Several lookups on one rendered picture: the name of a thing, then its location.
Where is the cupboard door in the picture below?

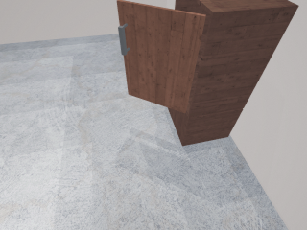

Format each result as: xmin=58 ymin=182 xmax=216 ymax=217
xmin=116 ymin=0 xmax=206 ymax=113

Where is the handle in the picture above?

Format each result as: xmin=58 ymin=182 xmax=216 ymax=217
xmin=118 ymin=23 xmax=130 ymax=56

